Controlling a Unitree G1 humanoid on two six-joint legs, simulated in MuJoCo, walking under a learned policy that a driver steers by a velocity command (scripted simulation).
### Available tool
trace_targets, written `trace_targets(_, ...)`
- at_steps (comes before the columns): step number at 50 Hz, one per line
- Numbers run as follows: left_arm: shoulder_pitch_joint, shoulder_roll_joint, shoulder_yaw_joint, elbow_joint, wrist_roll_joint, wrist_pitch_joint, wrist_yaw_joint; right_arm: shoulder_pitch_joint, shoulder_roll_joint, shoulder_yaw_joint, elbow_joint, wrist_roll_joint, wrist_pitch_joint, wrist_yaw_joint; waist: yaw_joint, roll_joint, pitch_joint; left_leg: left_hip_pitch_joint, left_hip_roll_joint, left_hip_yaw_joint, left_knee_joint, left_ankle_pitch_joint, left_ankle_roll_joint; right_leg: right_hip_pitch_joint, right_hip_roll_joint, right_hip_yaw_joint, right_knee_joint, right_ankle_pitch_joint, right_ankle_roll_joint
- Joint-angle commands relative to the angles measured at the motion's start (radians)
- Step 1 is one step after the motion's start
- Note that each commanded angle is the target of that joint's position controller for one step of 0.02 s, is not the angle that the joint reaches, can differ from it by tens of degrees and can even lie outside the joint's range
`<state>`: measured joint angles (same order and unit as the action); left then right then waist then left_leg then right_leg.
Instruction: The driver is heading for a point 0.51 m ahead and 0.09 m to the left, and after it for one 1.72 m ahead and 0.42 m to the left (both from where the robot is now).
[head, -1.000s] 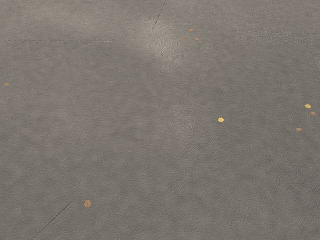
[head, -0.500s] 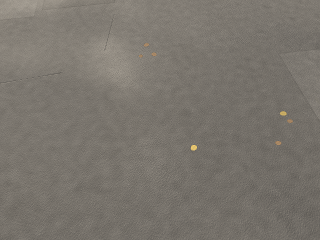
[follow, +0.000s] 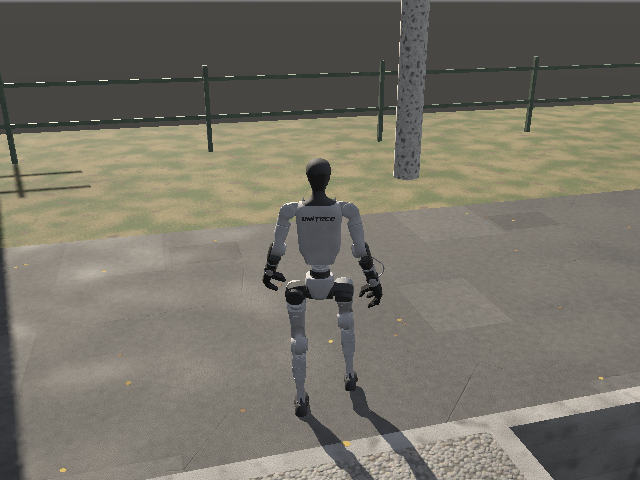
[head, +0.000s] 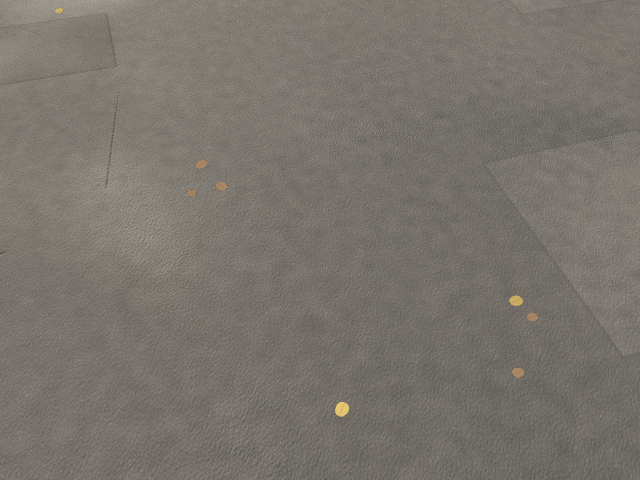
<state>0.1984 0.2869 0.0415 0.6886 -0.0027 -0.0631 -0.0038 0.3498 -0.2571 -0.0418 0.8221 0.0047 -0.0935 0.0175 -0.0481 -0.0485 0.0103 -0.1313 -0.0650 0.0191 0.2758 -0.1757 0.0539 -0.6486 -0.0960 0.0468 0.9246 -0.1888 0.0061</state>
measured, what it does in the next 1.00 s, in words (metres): walks ahead, turning left: right foot, then left foot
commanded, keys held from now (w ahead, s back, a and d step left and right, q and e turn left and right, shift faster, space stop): w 0.18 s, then w+q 0.28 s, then q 0.54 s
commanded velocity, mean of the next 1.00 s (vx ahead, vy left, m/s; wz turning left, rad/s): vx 0.34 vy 0.00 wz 0.34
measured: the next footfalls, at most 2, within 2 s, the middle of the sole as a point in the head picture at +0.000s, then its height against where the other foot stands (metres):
right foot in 0.24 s outside the picture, level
left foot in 0.72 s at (267, 464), level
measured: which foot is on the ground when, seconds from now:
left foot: down 0.00-0.24, up 0.26-0.70, down 0.72-1.00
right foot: up 0.00-0.22, down 0.24-0.74, up 0.76-1.00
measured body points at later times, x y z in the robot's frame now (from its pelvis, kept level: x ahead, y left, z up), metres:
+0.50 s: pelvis +0.28 -0.06 +0.00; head +0.30 -0.07 +0.45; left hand +0.31 +0.22 -0.11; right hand +0.44 -0.33 -0.12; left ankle +0.34 +0.12 -0.67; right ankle +0.27 -0.15 -0.75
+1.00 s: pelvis +0.43 -0.01 -0.01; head +0.48 +0.02 +0.43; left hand +0.49 +0.30 -0.12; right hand +0.68 -0.22 -0.10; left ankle +0.49 +0.09 -0.75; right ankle +0.54 -0.17 -0.69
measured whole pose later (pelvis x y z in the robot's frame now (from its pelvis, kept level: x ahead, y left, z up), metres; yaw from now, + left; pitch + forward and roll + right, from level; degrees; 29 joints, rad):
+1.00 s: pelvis +0.43 -0.01 -0.01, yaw +24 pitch +3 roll -1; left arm 0.08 0.30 0.05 0.73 0.01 0.00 0.04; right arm 0.18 -0.30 -0.08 0.62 0.00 0.02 -0.01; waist -0.02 -0.01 0.06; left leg -0.42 -0.11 -0.09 0.46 -0.08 0.08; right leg -0.58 -0.02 0.11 0.96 -0.37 0.08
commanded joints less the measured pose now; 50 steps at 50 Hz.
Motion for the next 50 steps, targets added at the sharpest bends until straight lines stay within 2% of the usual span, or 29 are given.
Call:
trace_targets(1,-0.073,0.021,-0.002,-0.078,0.001,-0.021,-0.006,-0.048,-0.171,-0.039,-0.062,0.010,-0.011,-0.009,0.006,0.115,0.019,-0.034,0.228,-0.130,-0.141,0.246,0.161,0.025,0.000,-0.022,-0.195,0.175,0.010)
trace_targets(4,-0.166,0.025,-0.002,-0.101,-0.011,-0.028,-0.018,0.021,-0.188,-0.041,-0.031,0.019,0.000,-0.011,-0.032,0.115,0.030,0.007,0.247,-0.123,-0.127,0.215,0.147,0.069,0.029,-0.035,-0.318,0.267,0.004)
trace_targets(8,-0.210,0.057,0.010,-0.127,-0.014,-0.035,-0.036,0.049,-0.204,-0.048,-0.003,0.023,0.022,-0.017,-0.015,0.125,0.038,0.139,0.309,-0.149,-0.057,0.268,0.117,0.071,0.044,-0.022,-0.401,0.169,-0.045)
trace_targets(10,-0.115,0.091,0.029,-0.106,-0.008,-0.039,-0.035,0.031,-0.216,-0.051,-0.002,0.022,0.033,-0.021,0.053,0.130,-0.018,0.146,0.290,-0.133,0.078,0.486,0.089,0.242,0.082,-0.055,-0.445,0.122,-0.080)
trace_targets(11,0.028,0.135,0.053,-0.067,-0.004,-0.038,-0.026,0.031,-0.197,-0.041,-0.006,0.017,0.036,-0.022,0.124,0.110,-0.112,0.081,0.239,-0.103,0.251,0.544,0.064,0.460,0.082,-0.057,-0.452,0.137,-0.109)
trace_targets(12,0.215,0.214,0.075,-0.040,0.011,-0.035,-0.014,0.029,-0.138,-0.017,-0.039,-0.010,0.033,-0.022,0.192,-0.003,-0.275,-0.126,0.172,-0.063,0.565,0.276,0.025,0.774,-0.112,0.142,-0.409,0.179,-0.173)
trace_targets(13,0.247,0.278,0.085,-0.024,0.016,-0.028,-0.016,0.174,-0.023,0.017,-0.049,0.003,0.013,-0.017,0.123,-0.273,-0.403,-0.496,0.011,-0.059,0.893,-0.382,-0.031,1.061,-0.332,0.588,-0.515,-0.009,-0.324)
trace_targets(14,0.254,0.174,0.064,-0.026,0.006,-0.024,-0.015,0.117,-0.141,-0.010,-0.028,0.028,0.001,-0.014,0.171,-0.155,-0.361,-0.603,0.054,-0.167,1.007,-0.400,-0.030,1.012,-0.311,0.640,-0.586,-0.162,-0.304)
trace_targets(15,0.192,0.138,0.050,-0.024,0.001,-0.026,-0.011,0.018,-0.186,-0.027,-0.058,0.045,-0.003,-0.013,0.164,-0.099,-0.205,-0.652,0.097,-0.151,1.017,-0.307,-0.024,0.884,-0.280,0.475,-0.606,-0.134,-0.258)
trace_targets(16,0.124,0.116,0.041,-0.025,0.004,-0.029,-0.012,-0.030,-0.174,-0.027,-0.066,0.037,-0.001,-0.017,0.132,-0.037,-0.133,-0.619,0.141,-0.129,0.977,-0.219,-0.029,0.750,-0.236,0.360,-0.634,-0.052,-0.232)
trace_targets(17,0.074,0.087,0.034,-0.022,0.009,-0.033,-0.015,-0.050,-0.162,-0.031,-0.070,0.023,0.006,-0.019,0.103,-0.034,-0.075,-0.587,0.166,-0.126,0.928,-0.163,-0.036,0.648,-0.200,0.276,-0.669,0.018,-0.220)
trace_targets(19,0.030,0.064,0.032,-0.010,0.018,-0.049,-0.018,-0.008,-0.123,-0.031,-0.058,0.026,0.033,-0.019,0.055,-0.057,-0.046,-0.492,0.192,-0.129,0.891,-0.097,-0.045,0.533,-0.164,0.160,-0.739,0.096,-0.209)
trace_targets(22,0.020,0.084,0.044,0.023,0.018,-0.067,-0.015,-0.029,-0.090,-0.031,-0.073,0.021,0.059,-0.022,0.035,-0.021,-0.002,-0.524,0.196,-0.140,0.837,-0.019,-0.060,0.492,-0.164,0.040,-0.786,0.223,-0.214)
trace_targets(25,0.005,0.103,0.049,0.045,0.021,-0.060,0.001,-0.094,-0.081,-0.030,-0.103,0.012,0.057,-0.015,0.035,-0.007,0.035,-0.536,0.180,-0.119,0.660,0.125,-0.072,0.496,-0.134,-0.094,-0.776,0.425,-0.194)
trace_targets(27,-0.003,0.122,0.053,0.050,0.018,-0.047,0.015,-0.158,-0.057,-0.021,-0.129,0.003,0.049,0.001,0.056,-0.006,0.041,-0.464,0.160,-0.050,0.506,0.231,-0.070,0.477,-0.103,-0.185,-0.751,0.528,-0.170)
trace_targets(29,0.033,0.140,0.057,0.068,0.010,-0.033,0.027,-0.221,-0.045,-0.018,-0.162,0.000,0.049,0.018,0.086,0.000,0.029,-0.439,0.142,-0.010,0.421,0.276,-0.065,0.523,-0.119,-0.208,-0.719,0.581,-0.165)
trace_targets(32,0.042,0.168,0.068,0.080,-0.012,-0.004,0.036,-0.242,-0.075,-0.031,-0.203,0.001,0.057,0.038,0.081,-0.018,0.009,-0.440,0.123,0.008,0.355,0.185,-0.031,0.633,-0.160,-0.213,-0.627,0.639,-0.150)
trace_targets(34,0.015,0.186,0.077,0.071,-0.028,0.014,0.045,-0.188,-0.112,-0.051,-0.211,-0.005,0.062,0.046,0.042,-0.039,-0.030,-0.369,0.079,0.042,0.336,0.078,0.004,0.666,-0.168,-0.216,-0.497,0.784,-0.129)
trace_targets(35,0.001,0.185,0.079,0.064,-0.032,0.023,0.049,-0.112,-0.142,-0.067,-0.199,-0.003,0.062,0.045,0.001,-0.030,-0.068,-0.277,0.046,0.056,0.291,0.076,0.030,0.657,-0.149,-0.227,-0.370,0.808,-0.109)
trace_targets(36,0.001,0.163,0.071,0.059,-0.032,0.027,0.048,-0.003,-0.187,-0.091,-0.173,-0.005,0.059,0.031,-0.055,0.019,-0.126,-0.115,0.013,0.050,0.187,0.208,0.064,0.604,-0.090,-0.250,-0.172,0.709,-0.065)
trace_targets(37,0.061,0.099,0.047,0.041,0.013,0.020,0.040,0.036,-0.283,-0.112,-0.182,-0.007,0.063,0.003,-0.038,0.213,-0.208,0.141,0.201,-0.206,0.220,0.683,0.141,0.356,-0.007,-0.252,0.133,0.181,0.003)
trace_targets(38,0.164,0.045,0.021,0.012,0.033,0.011,0.021,-0.039,-0.340,-0.109,-0.234,-0.027,0.062,-0.003,0.063,0.347,-0.362,0.394,0.456,-0.676,0.203,0.831,0.398,0.036,0.188,-0.107,0.486,-0.539,0.064)
trace_targets(39,0.107,0.136,0.038,0.031,0.013,0.005,0.006,-0.048,-0.263,-0.093,-0.259,-0.017,0.067,0.005,-0.018,0.165,-0.444,0.354,0.427,-0.637,0.140,0.649,0.379,0.012,0.133,0.072,0.525,-0.478,0.046)
trace_targets(40,0.023,0.145,0.040,0.003,-0.013,0.010,0.006,-0.104,-0.221,-0.080,-0.266,-0.010,0.067,0.007,-0.006,0.123,-0.324,0.248,0.379,-0.521,0.118,0.509,0.324,-0.023,0.102,0.059,0.490,-0.394,0.030)
trace_targets(41,0.000,0.127,0.039,0.008,-0.003,0.019,0.018,-0.145,-0.189,-0.072,-0.261,0.006,0.072,0.004,0.027,0.038,-0.208,0.108,0.321,-0.437,0.091,0.395,0.262,-0.029,0.065,0.046,0.397,-0.329,0.032)
trace_targets(42,-0.010,0.136,0.044,0.009,0.010,0.034,0.032,-0.178,-0.164,-0.065,-0.266,0.013,0.078,-0.004,0.047,0.054,-0.158,-0.003,0.289,-0.397,0.069,0.318,0.232,0.006,0.042,0.047,0.314,-0.286,0.036)
trace_targets(44,0.013,0.121,0.044,0.011,0.014,0.053,0.036,-0.207,-0.179,-0.070,-0.277,-0.009,0.087,-0.011,0.081,0.118,-0.128,-0.145,0.232,-0.363,0.035,0.280,0.214,0.109,0.062,0.026,0.223,-0.234,0.046)
trace_targets(47,0.007,0.091,0.035,0.015,0.016,0.056,0.045,-0.190,-0.202,-0.081,-0.276,-0.011,0.093,-0.031,0.073,0.135,-0.161,-0.155,0.214,-0.350,0.047,0.302,0.213,0.136,0.082,0.028,0.085,-0.202,0.072)
trace_targets(50,-0.034,0.086,0.032,0.007,0.011,0.061,0.046,-0.199,-0.207,-0.084,-0.283,-0.002,0.109,-0.048,0.056,0.155,-0.168,-0.169,0.191,-0.380,0.045,0.089,0.184,0.156,0.092,0.045,-0.018,-0.134,0.082)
